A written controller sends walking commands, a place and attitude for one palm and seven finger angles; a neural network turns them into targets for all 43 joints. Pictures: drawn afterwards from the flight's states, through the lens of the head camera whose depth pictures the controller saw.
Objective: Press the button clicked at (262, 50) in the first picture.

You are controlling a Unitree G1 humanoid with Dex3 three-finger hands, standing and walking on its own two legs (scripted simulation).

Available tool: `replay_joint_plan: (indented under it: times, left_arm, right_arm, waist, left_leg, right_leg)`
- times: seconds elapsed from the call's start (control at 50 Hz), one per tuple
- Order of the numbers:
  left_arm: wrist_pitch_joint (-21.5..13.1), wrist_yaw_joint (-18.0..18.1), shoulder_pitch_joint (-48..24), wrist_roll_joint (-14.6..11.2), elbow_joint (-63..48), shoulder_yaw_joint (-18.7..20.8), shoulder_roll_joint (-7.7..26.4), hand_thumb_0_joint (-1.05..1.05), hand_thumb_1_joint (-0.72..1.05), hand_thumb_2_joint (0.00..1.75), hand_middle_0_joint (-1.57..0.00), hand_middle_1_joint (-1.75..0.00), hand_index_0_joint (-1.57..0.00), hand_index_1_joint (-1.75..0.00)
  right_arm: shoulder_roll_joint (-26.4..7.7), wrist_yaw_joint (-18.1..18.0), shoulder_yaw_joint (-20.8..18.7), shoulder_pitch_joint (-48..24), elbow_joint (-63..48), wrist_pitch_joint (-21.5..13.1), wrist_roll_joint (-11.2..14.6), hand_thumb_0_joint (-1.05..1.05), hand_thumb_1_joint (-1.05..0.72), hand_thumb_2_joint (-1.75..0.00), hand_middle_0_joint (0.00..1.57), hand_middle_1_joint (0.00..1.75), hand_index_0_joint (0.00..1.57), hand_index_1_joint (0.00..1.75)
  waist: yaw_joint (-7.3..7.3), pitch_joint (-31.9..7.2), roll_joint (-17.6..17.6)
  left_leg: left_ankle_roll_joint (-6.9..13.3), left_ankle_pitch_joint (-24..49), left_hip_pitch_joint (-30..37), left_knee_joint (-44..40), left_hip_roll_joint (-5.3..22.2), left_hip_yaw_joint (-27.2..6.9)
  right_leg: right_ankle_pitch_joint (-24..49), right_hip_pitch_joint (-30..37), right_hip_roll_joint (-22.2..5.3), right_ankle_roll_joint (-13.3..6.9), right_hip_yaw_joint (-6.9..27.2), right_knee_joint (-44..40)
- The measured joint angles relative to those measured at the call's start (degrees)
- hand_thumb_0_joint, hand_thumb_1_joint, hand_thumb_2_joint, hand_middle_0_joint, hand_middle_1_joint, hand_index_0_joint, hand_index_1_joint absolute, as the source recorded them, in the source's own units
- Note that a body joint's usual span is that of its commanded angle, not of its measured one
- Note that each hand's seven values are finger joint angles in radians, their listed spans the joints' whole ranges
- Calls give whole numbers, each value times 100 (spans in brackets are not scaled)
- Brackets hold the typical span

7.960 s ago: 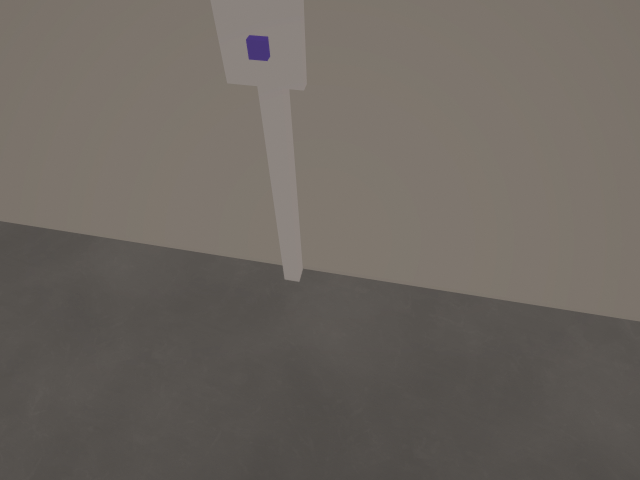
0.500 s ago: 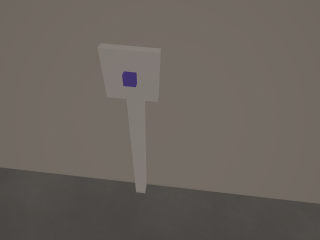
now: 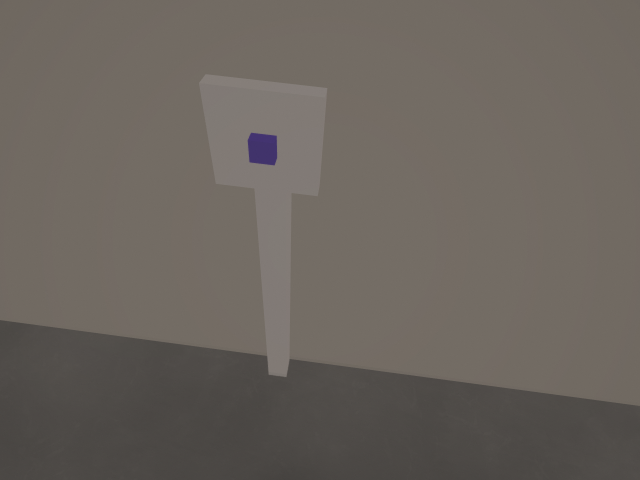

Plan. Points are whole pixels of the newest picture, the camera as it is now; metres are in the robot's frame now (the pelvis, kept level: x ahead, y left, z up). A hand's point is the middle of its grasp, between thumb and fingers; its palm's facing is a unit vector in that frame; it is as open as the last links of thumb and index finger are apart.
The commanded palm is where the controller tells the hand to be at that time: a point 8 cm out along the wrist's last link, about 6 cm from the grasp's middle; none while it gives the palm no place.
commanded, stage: look again from close up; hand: left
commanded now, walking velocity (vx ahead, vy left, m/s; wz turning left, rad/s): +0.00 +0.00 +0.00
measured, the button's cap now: (263, 147) +0.55 +0.13 +0.13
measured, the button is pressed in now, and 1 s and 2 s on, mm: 0 0 0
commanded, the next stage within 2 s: shuffle to correct the standing spot in 0.08 s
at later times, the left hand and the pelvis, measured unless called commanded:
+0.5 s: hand out of the picture -0.02 +0.13 -0.18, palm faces +0.05 -0.99 -0.12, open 7.4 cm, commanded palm none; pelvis +0.03 -0.01 +0.00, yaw -1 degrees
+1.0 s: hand out of the picture +0.04 +0.14 -0.18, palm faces +0.05 -0.98 -0.19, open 7.4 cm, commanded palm none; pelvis +0.04 -0.03 -0.01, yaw +0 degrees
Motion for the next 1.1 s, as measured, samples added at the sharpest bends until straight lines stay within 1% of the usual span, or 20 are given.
replay_joint_plan:
  times: [0.26, 0.4, 0.5, 0.6, 0.66, 0.74, 0.82, 0.86, 0.96, 1.0, 1.02, 1.04, 1.06, 1.1]
  left_arm:
    - [-17, -3, 20, 9, -10, 46, -27, 0, 91, 90, -20, -30, -20, -30]
    - [50, -74, 167, 79, -10, 119, -29, 0, 91, 90, -20, -30, -20, -30]
    - [25, -112, 258, 75, -26, 170, -42, 0, 91, 90, -20, -30, -20, -30]
    - [-57, -95, 334, 48, -36, 174, -85, 0, 91, 90, -20, -30, -20, -30]
    - [-119, -37, 330, -2, 17, 139, -116, 0, 91, 90, -20, -30, -20, -30]
    - [-133, 18, 199, -44, 19, 62, -202, 0, 91, 90, -20, -30, -20, -30]
    - [-88, 61, -8, -28, -158, 58, -256, 0, 91, 89, -20, -30, -20, -30]
    - [-16, 97, -96, 10, -181, 76, -199, 1, 91, 89, -20, -30, -20, -30]
    - [45, 99, -277, -16, -302, 179, 27, 2, 92, 89, -21, -30, -20, -30]
    - [-9, 143, -323, -11, -366, 153, 76, 1, 92, 89, -20, -30, -20, -30]
    - [-29, 135, -319, -1, -422, 133, 104, 1, 91, 89, -20, -30, -20, -30]
    - [-41, 120, -324, 11, -458, 117, 137, 1, 91, 89, -20, -30, -20, -30]
    - [-39, 104, -344, 19, -473, 109, 176, 1, 91, 89, -20, -30, -20, -30]
    - [2, 76, -396, 8, -473, 108, 262, 1, 91, 89, -20, -30, -20, -30]
  right_arm:
    - [35, -9, -21, 30, 16, -19, -19, 1, -91, -90, 19, 29, 20, 30]
    - [63, -19, -89, 159, 23, 14, -54, 1, -91, -90, 19, 29, 20, 30]
    - [59, -46, -138, 218, -3, -20, -55, 1, -91, -90, 20, 29, 20, 30]
    - [43, -57, -133, 243, -11, -57, -37, 1, -91, -90, 19, 29, 20, 30]
    - [80, -81, -68, 165, 15, -82, -24, 1, -91, -90, 19, 29, 19, 30]
    - [71, -171, -12, 52, 73, -90, 1, 2, -92, -90, 19, 29, 19, 30]
    - [-18, -192, -69, -75, -34, -25, 39, 3, -93, -90, 19, 29, 20, 30]
    - [-64, -188, -107, -159, -105, 8, 37, 3, -93, -90, 19, 29, 20, 30]
    - [-148, -170, -169, -336, -224, 49, 24, 2, -93, -90, 19, 29, 19, 30]
    - [-249, -127, -185, -398, -357, 106, 43, 2, -94, -90, 19, 29, 20, 30]
    - [-300, -95, -204, -423, -458, 131, 40, 2, -94, -90, 19, 29, 20, 30]
    - [-339, -65, -221, -448, -541, 140, 34, 2, -94, -90, 19, 29, 20, 30]
    - [-360, -38, -231, -463, -607, 135, 21, 2, -93, -90, 19, 29, 19, 30]
    - [-370, -2, -219, -430, -702, 91, -5, 2, -93, -90, 19, 29, 19, 30]
  waist:
    - [-8, -14, 28]
    - [-22, -173, 23]
    - [-22, -175, 17]
    - [1, -174, 90]
    - [-3, -138, 40]
    - [18, -60, 2]
    - [52, 77, 17]
    - [45, 148, 16]
    - [21, 260, 24]
    - [27, 270, 160]
    - [6, 265, 235]
    - [-30, 262, 295]
    - [-66, 266, 320]
    - [-100, 218, 303]
  left_leg:
    - [10, -4, -9, -32, -20, 7]
    - [6, -192, 16, 83, 9, 18]
    - [-64, -350, 41, 197, 42, 29]
    - [-192, -605, 14, 437, 189, -48]
    - [-272, -686, 71, 445, 240, -88]
    - [-302, -653, 200, 262, 240, -119]
    - [-299, -640, 173, 280, 208, -101]
    - [-289, -645, 141, 339, 190, -77]
    - [-242, -633, 79, 454, 144, -56]
    - [-279, -733, -109, 745, 229, -89]
    - [-308, -875, -200, 898, 275, -124]
    - [-315, -870, -260, 984, 313, -122]
    - [-283, -775, -273, 1014, 310, -103]
    - [-158, -734, -224, 975, 223, -45]
  right_leg:
    - [-26, -31, -18, 2, 10, 14]
    - [-557, -89, 17, -102, 47, 322]
    - [-404, -60, 51, -136, 71, 362]
    - [-586, 37, 199, -202, 3, 355]
    - [-639, 133, 255, -248, -28, 285]
    - [-605, 267, 266, -232, -51, 108]
    - [-637, 202, 227, -225, -40, 206]
    - [-675, 143, 201, -225, -21, 318]
    - [-702, 38, 142, -208, -11, 530]
    - [-621, -7, 221, -185, -26, 500]
    - [-593, -50, 263, -186, -31, 519]
    - [-585, -87, 285, -188, -39, 560]
    - [-593, -104, 271, -180, -37, 616]
    - [-622, -124, 180, -133, 10, 717]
